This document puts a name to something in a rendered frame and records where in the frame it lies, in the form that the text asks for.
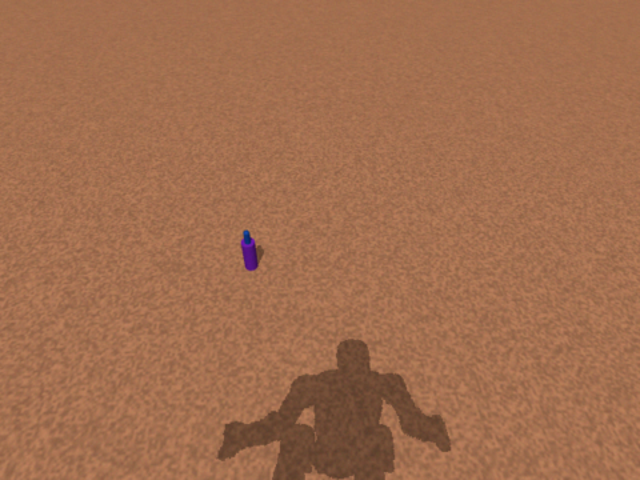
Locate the bottle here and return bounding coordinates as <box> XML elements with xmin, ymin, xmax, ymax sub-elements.
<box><xmin>241</xmin><ymin>230</ymin><xmax>258</xmax><ymax>271</ymax></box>

